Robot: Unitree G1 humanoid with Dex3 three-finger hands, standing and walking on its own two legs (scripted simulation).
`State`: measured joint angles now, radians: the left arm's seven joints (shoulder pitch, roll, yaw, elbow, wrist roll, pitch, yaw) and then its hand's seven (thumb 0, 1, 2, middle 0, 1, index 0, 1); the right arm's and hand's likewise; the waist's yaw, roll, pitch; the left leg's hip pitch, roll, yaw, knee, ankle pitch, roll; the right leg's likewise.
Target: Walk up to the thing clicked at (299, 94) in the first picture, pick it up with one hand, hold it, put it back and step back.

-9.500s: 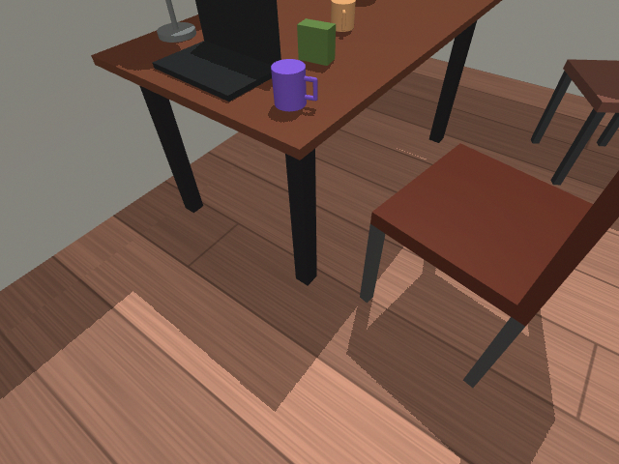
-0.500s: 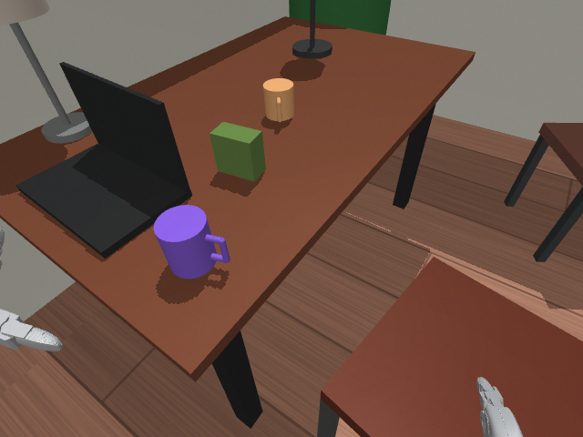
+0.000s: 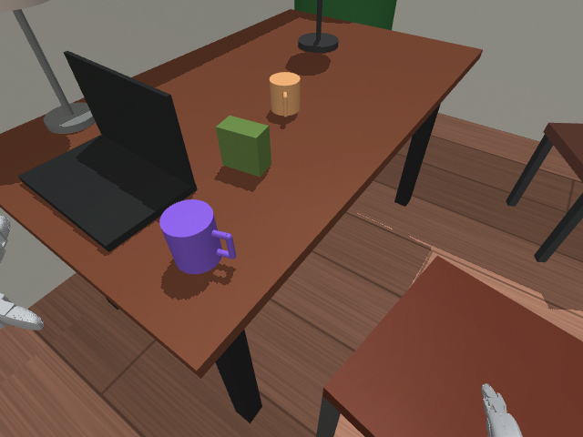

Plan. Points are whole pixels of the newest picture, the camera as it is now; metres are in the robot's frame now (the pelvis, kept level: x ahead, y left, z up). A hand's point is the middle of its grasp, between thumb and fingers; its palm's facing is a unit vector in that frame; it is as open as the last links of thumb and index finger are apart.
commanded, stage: go down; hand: left
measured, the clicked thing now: (202, 239) +0.45 +0.19 +0.01
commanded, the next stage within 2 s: approach in 1.96 s
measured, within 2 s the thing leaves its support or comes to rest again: neither
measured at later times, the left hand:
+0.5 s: hand (12, 241) +0.33 +0.38 +0.14, palm faces +0.19 -0.98 +0.01, open 17.7 cm
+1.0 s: hand (8, 232) +0.35 +0.39 +0.14, palm faces +0.19 -0.98 +0.01, open 17.7 cm
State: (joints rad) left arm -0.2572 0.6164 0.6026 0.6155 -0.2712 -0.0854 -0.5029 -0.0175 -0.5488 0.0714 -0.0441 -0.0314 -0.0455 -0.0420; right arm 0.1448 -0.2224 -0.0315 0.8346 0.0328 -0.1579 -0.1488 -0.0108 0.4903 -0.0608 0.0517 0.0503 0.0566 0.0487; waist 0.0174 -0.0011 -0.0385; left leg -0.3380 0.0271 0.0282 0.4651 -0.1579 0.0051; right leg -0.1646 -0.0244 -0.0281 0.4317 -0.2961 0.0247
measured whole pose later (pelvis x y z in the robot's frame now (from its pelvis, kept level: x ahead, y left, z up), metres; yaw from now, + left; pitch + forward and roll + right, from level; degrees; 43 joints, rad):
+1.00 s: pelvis +0.00 +0.01 -0.01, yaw -1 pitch +7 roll -2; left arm -0.52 0.82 0.64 1.00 -0.24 -0.09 -0.62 -0.02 -0.61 0.05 -0.05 -0.05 -0.06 -0.06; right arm 0.15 -0.22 0.03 0.81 0.01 -0.23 -0.19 -0.01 0.50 -0.06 0.05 0.05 0.06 0.05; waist -0.04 -0.02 -0.09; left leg -0.49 0.04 0.03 0.54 -0.18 0.02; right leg -0.30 -0.02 -0.02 0.47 -0.30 0.03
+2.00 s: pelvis +0.01 +0.01 -0.01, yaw -1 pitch +9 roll -2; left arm -0.51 0.82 0.64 0.97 -0.24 -0.07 -0.62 -0.02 -0.60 0.03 -0.05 -0.06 -0.07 -0.06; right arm 0.18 -0.22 0.04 0.75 0.01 -0.22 -0.18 -0.01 0.50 -0.06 0.05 0.05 0.06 0.05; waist -0.04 -0.01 -0.10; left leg -0.54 0.04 0.02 0.60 -0.22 0.01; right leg -0.34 -0.01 -0.03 0.53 -0.34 0.03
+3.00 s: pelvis +0.01 +0.00 -0.04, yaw -2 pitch +13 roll -2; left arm -0.41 0.37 0.38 0.71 -0.21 -0.26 -0.18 -0.02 -0.61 0.01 -0.06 -0.05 -0.08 -0.05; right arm 0.31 -0.21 -0.04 0.40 0.01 -0.07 -0.03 -0.01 0.51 -0.05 0.05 0.05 0.06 0.05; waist -0.06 -0.01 -0.11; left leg -0.74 0.07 0.03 0.86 -0.35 0.01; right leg -0.56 0.00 -0.01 0.82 -0.48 0.03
